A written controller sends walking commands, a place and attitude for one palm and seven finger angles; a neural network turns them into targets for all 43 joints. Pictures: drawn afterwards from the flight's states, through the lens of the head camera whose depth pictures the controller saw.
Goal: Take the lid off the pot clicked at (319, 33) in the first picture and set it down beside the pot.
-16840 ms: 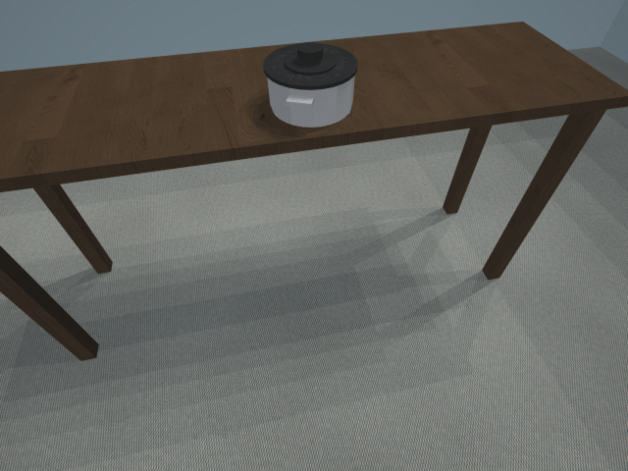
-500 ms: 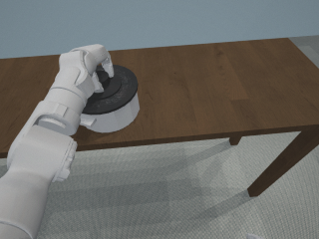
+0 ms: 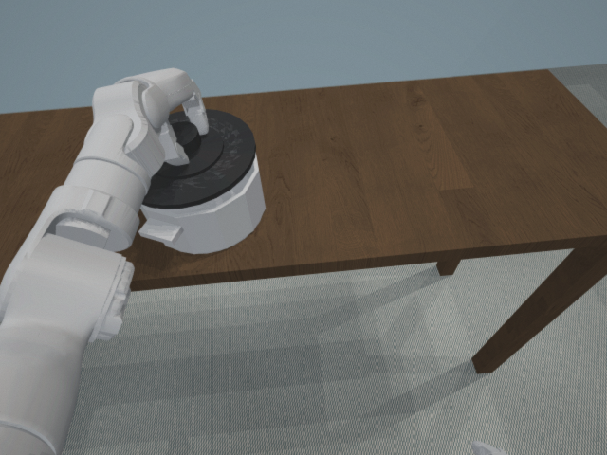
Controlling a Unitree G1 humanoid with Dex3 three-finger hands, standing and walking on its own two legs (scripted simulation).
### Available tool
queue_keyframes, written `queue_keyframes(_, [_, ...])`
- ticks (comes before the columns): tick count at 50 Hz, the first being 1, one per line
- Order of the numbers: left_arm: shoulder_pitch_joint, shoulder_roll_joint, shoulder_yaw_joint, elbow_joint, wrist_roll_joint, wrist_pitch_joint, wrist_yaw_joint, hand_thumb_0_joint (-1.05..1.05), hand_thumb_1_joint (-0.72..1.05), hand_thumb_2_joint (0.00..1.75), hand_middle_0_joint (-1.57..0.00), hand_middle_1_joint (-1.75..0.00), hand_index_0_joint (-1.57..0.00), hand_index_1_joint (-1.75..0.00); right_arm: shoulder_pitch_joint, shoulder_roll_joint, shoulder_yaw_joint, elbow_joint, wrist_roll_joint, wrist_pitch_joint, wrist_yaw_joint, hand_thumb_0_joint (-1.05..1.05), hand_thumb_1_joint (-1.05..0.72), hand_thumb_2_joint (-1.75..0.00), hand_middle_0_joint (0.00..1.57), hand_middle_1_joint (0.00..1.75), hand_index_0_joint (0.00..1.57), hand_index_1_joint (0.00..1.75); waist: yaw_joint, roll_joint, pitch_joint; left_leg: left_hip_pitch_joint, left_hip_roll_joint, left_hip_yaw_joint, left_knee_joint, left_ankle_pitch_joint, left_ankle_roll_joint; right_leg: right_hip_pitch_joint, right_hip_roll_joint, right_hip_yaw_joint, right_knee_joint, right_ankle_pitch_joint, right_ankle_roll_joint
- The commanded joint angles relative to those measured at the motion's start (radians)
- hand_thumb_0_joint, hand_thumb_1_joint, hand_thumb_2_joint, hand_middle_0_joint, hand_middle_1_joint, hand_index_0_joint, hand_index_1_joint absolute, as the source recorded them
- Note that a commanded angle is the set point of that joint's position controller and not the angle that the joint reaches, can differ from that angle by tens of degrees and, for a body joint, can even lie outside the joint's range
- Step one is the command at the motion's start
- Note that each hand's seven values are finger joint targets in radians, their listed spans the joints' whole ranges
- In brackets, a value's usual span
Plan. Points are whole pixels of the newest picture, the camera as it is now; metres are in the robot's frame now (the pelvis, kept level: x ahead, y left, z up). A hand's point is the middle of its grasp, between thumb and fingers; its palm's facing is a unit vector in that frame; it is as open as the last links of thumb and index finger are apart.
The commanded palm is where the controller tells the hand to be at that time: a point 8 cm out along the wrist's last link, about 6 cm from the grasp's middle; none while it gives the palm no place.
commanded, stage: lift the lid straight up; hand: left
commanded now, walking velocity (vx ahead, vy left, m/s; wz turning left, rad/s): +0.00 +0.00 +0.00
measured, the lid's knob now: (180, 139) +0.50 +0.15 +0.16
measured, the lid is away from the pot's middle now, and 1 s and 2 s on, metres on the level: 0.01 0.02 0.07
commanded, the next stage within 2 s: move the lid sideways beside the pot in 1.48 s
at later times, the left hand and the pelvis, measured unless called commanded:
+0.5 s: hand (157, 105) +0.47 +0.15 +0.23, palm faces -0.29 -0.14 -0.95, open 8.3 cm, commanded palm +0.46 +0.16 +0.30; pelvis -0.01 +0.00 +0.00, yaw +1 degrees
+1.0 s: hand (148, 66) +0.48 +0.15 +0.28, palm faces -0.22 -0.14 -0.97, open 8.3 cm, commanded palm +0.46 +0.16 +0.34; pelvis +0.00 +0.00 +0.00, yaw +0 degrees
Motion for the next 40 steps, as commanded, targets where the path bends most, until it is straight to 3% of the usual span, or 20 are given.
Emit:
queue_keyframes(1, [-0.625,0.283,0.090,-0.148,0.035,0.035,0.050,0.00,0.57,1.00,-0.81,-1.09,-0.80,-1.06,-0.016,-0.139,-0.045,-0.095,-0.005,-0.037,0.000,0.00,-0.90,-0.90,0.20,0.30,0.20,0.30,0.015,-0.071,-0.436,0.392,-0.047,-0.035,0.046,0.419,0.067,-0.033,0.078,-0.036,-0.033,0.466,-0.046])
queue_keyframes(3, [-0.626,0.262,0.063,-0.126,0.022,0.050,0.035,0.00,0.57,1.00,-0.81,-1.09,-0.80,-1.06,-0.020,-0.146,-0.043,-0.102,0.000,-0.024,0.001,0.00,-0.90,-0.90,0.20,0.30,0.20,0.30,0.010,-0.105,-0.408,0.348,-0.052,-0.018,0.031,0.348,0.067,-0.016,0.072,-0.036,-0.043,0.457,-0.046])
queue_keyframes(5, [-0.711,0.250,0.036,-0.201,0.026,0.044,0.031,0.00,0.57,1.00,-0.81,-1.09,-0.80,-1.06,-0.040,-0.139,-0.037,-0.114,0.002,-0.032,0.002,0.00,-0.90,-0.90,0.20,0.30,0.20,0.30,0.007,-0.060,-0.445,0.382,-0.054,-0.024,0.031,0.346,0.066,-0.023,0.072,-0.033,-0.038,0.443,-0.045])
queue_keyframes(8, [-0.717,0.222,0.007,-0.211,0.015,0.044,0.021,0.00,0.57,1.00,-0.81,-1.09,-0.80,-1.06,-0.040,-0.141,-0.038,-0.114,0.001,-0.031,-0.002,0.00,-0.90,-0.90,0.20,0.30,0.20,0.30,-0.005,-0.044,-0.459,0.408,-0.051,-0.028,0.048,0.398,0.068,-0.028,0.072,-0.030,-0.044,0.469,-0.046])
queue_keyframes(9, [-0.786,0.242,0.020,-0.263,0.023,0.040,0.020,0.00,0.57,1.00,-0.81,-1.09,-0.80,-1.06,-0.037,-0.136,-0.039,-0.112,0.001,-0.035,-0.002,0.00,-0.90,-0.90,0.20,0.30,0.20,0.30,-0.009,-0.042,-0.486,0.430,-0.050,-0.033,0.045,0.388,0.066,-0.029,0.073,-0.029,-0.041,0.455,-0.041])
queue_keyframes(11, [-0.790,0.269,0.041,-0.259,0.025,0.037,0.019,0.00,0.57,1.00,-0.81,-1.09,-0.80,-1.06,-0.041,-0.136,-0.037,-0.109,0.000,-0.045,-0.006,0.00,-0.90,-0.90,0.20,0.30,0.20,0.30,-0.004,-0.032,-0.498,0.439,-0.052,-0.040,0.046,0.393,0.068,-0.029,0.074,-0.027,-0.037,0.452,-0.043])
queue_keyframes(13, [-0.767,0.219,0.004,-0.224,0.009,0.044,0.010,0.00,0.57,1.00,-0.81,-1.09,-0.80,-1.06,-0.040,-0.137,-0.037,-0.108,0.001,-0.044,-0.006,0.00,-0.90,-0.90,0.20,0.30,0.20,0.30,-0.009,-0.019,-0.455,0.429,-0.054,-0.040,0.049,0.402,0.066,-0.050,0.075,-0.034,-0.043,0.451,-0.049])
queue_keyframes(15, [-0.799,0.212,-0.005,-0.191,0.024,0.054,0.007,0.00,0.57,1.00,-0.81,-1.09,-0.80,-1.06,-0.035,-0.135,-0.035,-0.094,0.002,-0.043,-0.006,0.00,-0.90,-0.90,0.20,0.30,0.20,0.30,-0.014,-0.047,-0.419,0.412,-0.053,-0.038,0.033,0.345,0.063,-0.072,0.078,-0.038,-0.048,0.405,-0.046])
queue_keyframes(18, [-0.798,0.215,-0.001,-0.164,0.019,0.062,0.011,0.00,0.57,1.00,-0.81,-1.09,-0.80,-1.06,-0.037,-0.141,-0.033,-0.093,0.000,-0.042,-0.005,0.00,-0.90,-0.90,0.20,0.30,0.20,0.30,-0.007,-0.027,-0.411,0.405,-0.051,-0.043,0.028,0.343,0.058,-0.075,0.076,-0.042,-0.048,0.393,-0.055])
queue_keyframes(20, [-0.858,0.233,0.008,-0.188,0.041,0.057,0.016,0.00,0.57,1.00,-0.81,-1.09,-0.80,-1.06,-0.036,-0.136,-0.030,-0.093,-0.003,-0.049,-0.004,0.00,-0.90,-0.90,0.20,0.30,0.20,0.30,-0.006,-0.020,-0.461,0.421,-0.050,-0.048,0.023,0.332,0.055,-0.066,0.075,-0.037,-0.042,0.380,-0.052])
queue_keyframes(21, [-0.857,0.276,0.046,-0.191,0.044,0.055,0.019,0.00,0.57,1.00,-0.81,-1.09,-0.80,-1.06,-0.036,-0.136,-0.029,-0.093,-0.005,-0.052,-0.003,0.00,-0.90,-0.90,0.20,0.30,0.20,0.30,0.006,-0.039,-0.488,0.419,-0.051,-0.054,0.024,0.337,0.056,-0.041,0.075,-0.036,-0.037,0.387,-0.052])
queue_keyframes(24, [-0.851,0.295,0.061,-0.186,0.056,0.058,0.019,0.00,0.57,1.00,-0.81,-1.09,-0.80,-1.06,-0.031,-0.137,-0.029,-0.100,-0.007,-0.049,0.000,0.00,-0.90,-0.90,0.20,0.30,0.20,0.30,0.014,-0.045,-0.523,0.413,-0.050,-0.046,0.028,0.384,0.056,-0.008,0.070,-0.028,-0.032,0.429,-0.050])
queue_keyframes(26, [-0.833,0.266,0.037,-0.110,0.061,0.071,0.016,0.00,0.57,1.00,-0.81,-1.09,-0.80,-1.06,-0.034,-0.137,-0.027,-0.090,-0.004,-0.044,-0.002,0.00,-0.90,-0.90,0.20,0.30,0.20,0.30,0.006,-0.075,-0.459,0.377,-0.051,-0.038,0.022,0.343,0.057,-0.033,0.073,-0.033,-0.040,0.408,-0.049])
queue_keyframes(28, [-0.832,0.210,-0.008,-0.097,0.041,0.078,0.013,0.00,0.57,1.00,-0.81,-1.09,-0.80,-1.06,-0.033,-0.141,-0.030,-0.094,-0.001,-0.043,-0.002,0.00,-0.90,-0.90,0.20,0.30,0.20,0.30,-0.004,-0.057,-0.412,0.371,-0.049,-0.035,0.018,0.331,0.057,-0.061,0.073,-0.039,-0.052,0.390,-0.054])
queue_keyframes(29, [-0.857,0.255,0.023,-0.096,0.057,0.080,0.016,0.00,0.57,1.00,-0.81,-1.09,-0.80,-1.06,-0.026,-0.142,-0.027,-0.085,-0.002,-0.042,-0.002,0.00,-0.90,-0.90,0.20,0.30,0.20,0.30,-0.004,-0.090,-0.421,0.360,-0.050,-0.036,0.010,0.305,0.058,-0.047,0.074,-0.034,-0.053,0.382,-0.049])
queue_keyframes(31, [-0.894,0.281,0.035,-0.096,0.063,0.084,0.013,0.00,0.57,1.00,-0.81,-1.09,-0.80,-1.06,-0.028,-0.146,-0.024,-0.084,-0.002,-0.046,-0.005,0.00,-0.90,-0.90,0.20,0.30,0.20,0.30,-0.004,-0.098,-0.429,0.356,-0.051,-0.037,0.002,0.285,0.059,-0.040,0.074,-0.033,-0.052,0.379,-0.048])
queue_keyframes(34, [-0.951,0.241,0.003,-0.196,0.055,0.063,0.010,0.00,0.57,1.00,-0.81,-1.09,-0.80,-1.06,-0.034,-0.133,-0.026,-0.101,-0.005,-0.067,-0.003,0.00,-0.90,-0.90,0.20,0.30,0.20,0.30,-0.001,-0.026,-0.525,0.435,-0.046,-0.046,0.025,0.395,0.058,-0.030,0.070,-0.026,-0.040,0.415,-0.047])
queue_keyframes(35, [-0.934,0.256,0.024,-0.187,0.060,0.064,0.010,0.00,0.57,1.00,-0.81,-1.09,-0.80,-1.06,-0.024,-0.132,-0.030,-0.098,-0.010,-0.072,-0.003,0.00,-0.90,-0.90,0.20,0.30,0.20,0.30,0.005,-0.014,-0.533,0.444,-0.045,-0.049,0.031,0.415,0.060,-0.031,0.072,-0.026,-0.038,0.421,-0.047])
queue_keyframes(38, [-0.872,0.276,0.039,-0.102,0.065,0.081,-0.001,0.00,0.57,1.00,-0.81,-1.09,-0.80,-1.06,-0.011,-0.144,-0.031,-0.087,-0.008,-0.065,-0.001,0.00,-0.90,-0.90,0.20,0.30,0.20,0.30,0.008,-0.084,-0.475,0.391,-0.047,-0.043,0.023,0.398,0.061,-0.022,0.073,-0.030,-0.049,0.430,-0.049])
queue_keyframes(40, [-0.923,0.274,0.031,-0.119,0.070,0.086,-0.001,0.00,0.57,1.00,-0.81,-1.09,-0.80,-1.06,-0.027,-0.142,-0.027,-0.088,-0.003,-0.064,0.001,0.00,-0.90,-0.90,0.20,0.30,0.20,0.30,0.004,-0.072,-0.459,0.383,-0.050,-0.034,0.016,0.359,0.061,-0.031,0.071,-0.028,-0.046,0.414,-0.046])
